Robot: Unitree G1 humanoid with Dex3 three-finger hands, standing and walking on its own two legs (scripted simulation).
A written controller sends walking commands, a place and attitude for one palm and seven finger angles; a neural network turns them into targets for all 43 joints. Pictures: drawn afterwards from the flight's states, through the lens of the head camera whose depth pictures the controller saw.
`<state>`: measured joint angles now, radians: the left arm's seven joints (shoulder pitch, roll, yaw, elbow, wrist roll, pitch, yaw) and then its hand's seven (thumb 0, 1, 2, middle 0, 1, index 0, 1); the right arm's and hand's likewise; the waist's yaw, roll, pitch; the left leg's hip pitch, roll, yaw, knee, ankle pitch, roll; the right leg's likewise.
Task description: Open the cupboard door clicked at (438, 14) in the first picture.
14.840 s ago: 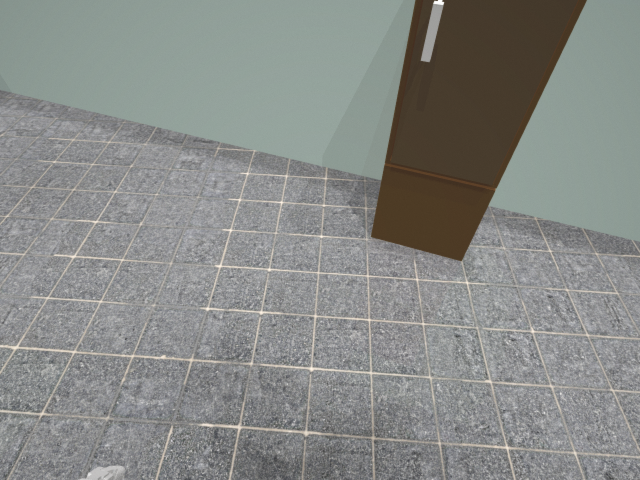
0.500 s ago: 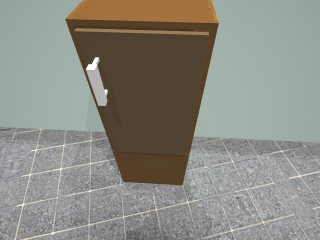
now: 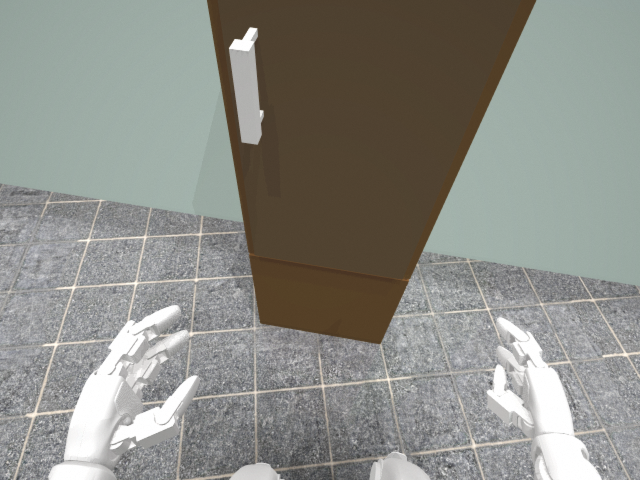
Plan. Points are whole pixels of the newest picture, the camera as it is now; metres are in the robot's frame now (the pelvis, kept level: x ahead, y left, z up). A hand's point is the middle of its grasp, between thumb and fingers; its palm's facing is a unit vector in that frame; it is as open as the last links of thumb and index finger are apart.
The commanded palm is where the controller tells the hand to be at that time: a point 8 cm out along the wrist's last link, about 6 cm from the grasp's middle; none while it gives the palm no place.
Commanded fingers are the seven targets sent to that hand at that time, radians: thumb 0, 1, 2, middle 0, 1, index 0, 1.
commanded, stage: raise the hand with hooked fingers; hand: left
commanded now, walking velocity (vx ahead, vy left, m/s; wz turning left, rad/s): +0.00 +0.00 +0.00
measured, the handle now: (251, 87) +0.56 +0.17 +0.17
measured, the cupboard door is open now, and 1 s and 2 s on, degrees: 0 0 0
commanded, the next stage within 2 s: move the hooked fingers beside the handle in 1.60 s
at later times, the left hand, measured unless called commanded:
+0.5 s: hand (120, 310) +0.25 +0.24 +0.11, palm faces -0.01 -1.00 -0.07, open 12.1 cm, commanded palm +0.22 +0.29 +0.12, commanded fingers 0.00 -0.29 0.39 -0.28 -1.07 -0.28 -1.07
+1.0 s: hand (82, 218) +0.30 +0.27 +0.18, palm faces +0.03 -1.00 -0.07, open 13.9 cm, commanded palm +0.27 +0.32 +0.19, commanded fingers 0.00 -0.50 0.30 -0.30 -1.20 -0.30 -1.20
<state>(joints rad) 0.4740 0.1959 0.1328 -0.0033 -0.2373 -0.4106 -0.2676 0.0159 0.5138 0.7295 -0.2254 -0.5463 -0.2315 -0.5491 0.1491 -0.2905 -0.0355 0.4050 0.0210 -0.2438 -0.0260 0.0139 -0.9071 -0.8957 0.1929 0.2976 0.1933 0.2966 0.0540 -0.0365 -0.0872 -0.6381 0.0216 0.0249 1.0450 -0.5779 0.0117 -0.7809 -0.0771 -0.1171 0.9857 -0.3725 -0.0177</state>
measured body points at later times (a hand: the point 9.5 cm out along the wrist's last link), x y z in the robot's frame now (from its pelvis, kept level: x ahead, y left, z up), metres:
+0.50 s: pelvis +0.01 +0.03 +0.03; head +0.04 +0.03 +0.48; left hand +0.24 +0.30 +0.11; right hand +0.16 -0.22 -0.04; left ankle -0.03 +0.11 -0.67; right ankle +0.07 -0.12 -0.67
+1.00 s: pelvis +0.02 +0.01 +0.05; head +0.03 +0.00 +0.50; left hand +0.30 +0.33 +0.19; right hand +0.20 -0.22 -0.02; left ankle -0.03 +0.11 -0.67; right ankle +0.07 -0.12 -0.67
